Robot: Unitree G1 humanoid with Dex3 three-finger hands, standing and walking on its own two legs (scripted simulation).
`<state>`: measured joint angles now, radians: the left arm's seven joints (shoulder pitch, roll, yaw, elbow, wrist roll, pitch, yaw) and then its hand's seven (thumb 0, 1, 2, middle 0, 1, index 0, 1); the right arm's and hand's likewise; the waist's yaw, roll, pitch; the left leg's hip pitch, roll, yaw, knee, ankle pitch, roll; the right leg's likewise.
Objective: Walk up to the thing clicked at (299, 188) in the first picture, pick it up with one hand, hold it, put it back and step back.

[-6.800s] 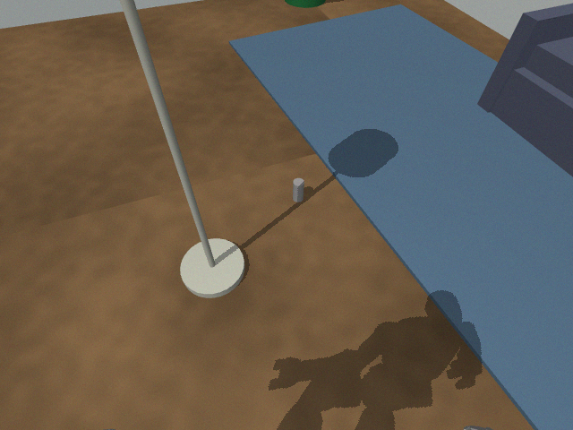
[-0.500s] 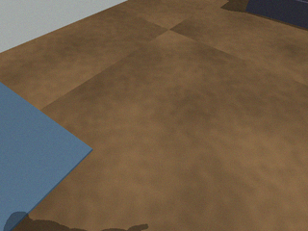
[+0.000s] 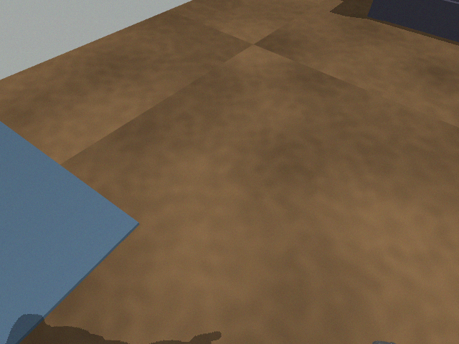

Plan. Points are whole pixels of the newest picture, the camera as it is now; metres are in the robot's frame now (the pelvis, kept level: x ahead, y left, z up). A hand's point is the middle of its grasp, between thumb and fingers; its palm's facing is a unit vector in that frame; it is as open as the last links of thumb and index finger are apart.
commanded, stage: stand
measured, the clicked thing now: out of the picture -0.42 +0.98 -0.73
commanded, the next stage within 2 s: walk up in 0.20 s
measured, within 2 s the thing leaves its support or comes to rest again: neither
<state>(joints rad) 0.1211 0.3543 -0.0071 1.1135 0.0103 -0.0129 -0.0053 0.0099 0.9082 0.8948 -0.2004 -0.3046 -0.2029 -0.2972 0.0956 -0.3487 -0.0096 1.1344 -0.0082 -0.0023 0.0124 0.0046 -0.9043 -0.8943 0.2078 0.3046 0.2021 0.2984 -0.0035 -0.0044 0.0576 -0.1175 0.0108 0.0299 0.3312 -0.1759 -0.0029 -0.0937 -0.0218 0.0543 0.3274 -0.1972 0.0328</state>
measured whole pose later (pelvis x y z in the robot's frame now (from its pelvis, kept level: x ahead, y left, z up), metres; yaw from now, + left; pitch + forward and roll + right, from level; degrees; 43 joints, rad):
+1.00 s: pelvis +0.25 -0.01 -0.02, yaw +0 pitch -4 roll -1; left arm 0.31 0.41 0.04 0.89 -0.01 -0.05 -0.03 0.01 0.91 0.89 -0.20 -0.30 -0.20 -0.30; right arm 0.23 -0.37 -0.06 0.81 0.00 -0.06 0.06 0.00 -0.90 -0.89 0.21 0.30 0.20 0.30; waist 0.01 -0.04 0.12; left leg -0.29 0.03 0.08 0.57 -0.22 0.04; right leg -0.35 -0.01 0.06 1.15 -0.42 -0.05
